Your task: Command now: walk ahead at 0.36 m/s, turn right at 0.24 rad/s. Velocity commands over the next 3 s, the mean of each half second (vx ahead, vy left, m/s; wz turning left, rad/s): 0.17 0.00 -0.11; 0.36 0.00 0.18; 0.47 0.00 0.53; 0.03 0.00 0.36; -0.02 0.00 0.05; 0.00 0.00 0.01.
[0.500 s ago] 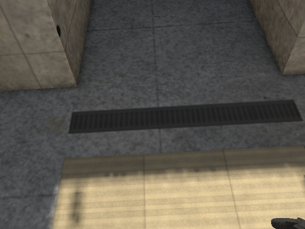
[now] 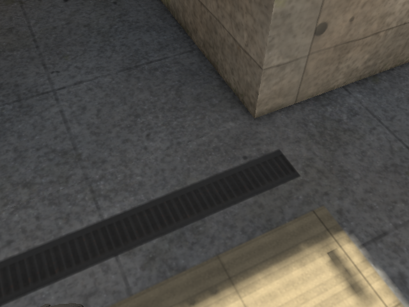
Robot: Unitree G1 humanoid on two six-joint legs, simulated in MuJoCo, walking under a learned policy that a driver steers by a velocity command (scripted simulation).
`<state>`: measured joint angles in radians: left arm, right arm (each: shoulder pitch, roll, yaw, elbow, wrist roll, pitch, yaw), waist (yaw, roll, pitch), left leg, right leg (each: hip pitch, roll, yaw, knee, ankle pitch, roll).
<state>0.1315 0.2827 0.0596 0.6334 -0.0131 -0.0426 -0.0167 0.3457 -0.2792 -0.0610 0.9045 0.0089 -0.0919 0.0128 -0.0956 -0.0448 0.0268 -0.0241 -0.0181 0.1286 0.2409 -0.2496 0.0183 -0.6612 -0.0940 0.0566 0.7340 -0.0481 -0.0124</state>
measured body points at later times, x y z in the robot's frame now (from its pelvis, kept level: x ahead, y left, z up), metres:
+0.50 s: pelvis +0.15 -0.02 -0.01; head +0.15 -0.01 +0.44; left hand +0.29 +0.22 -0.13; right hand +0.24 -0.29 -0.13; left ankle +0.17 +0.11 -0.74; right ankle +0.20 -0.13 -0.74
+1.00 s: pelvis +0.30 -0.03 +0.00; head +0.33 -0.04 +0.44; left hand +0.25 +0.23 -0.14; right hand +0.49 -0.26 -0.12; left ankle +0.44 +0.14 -0.69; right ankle +0.19 -0.14 -0.74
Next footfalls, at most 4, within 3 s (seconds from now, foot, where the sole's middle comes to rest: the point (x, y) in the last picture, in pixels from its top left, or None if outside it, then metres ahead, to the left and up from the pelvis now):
0.12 right None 0.23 -0.14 -0.78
0.44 left None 0.21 0.11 -0.78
1.16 left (155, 286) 0.55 0.13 -0.78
1.64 right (173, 199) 0.87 0.05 -0.78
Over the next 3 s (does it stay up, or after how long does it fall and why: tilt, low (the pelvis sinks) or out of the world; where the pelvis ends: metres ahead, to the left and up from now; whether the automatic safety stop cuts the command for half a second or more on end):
stays up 0.63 0.05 -0.01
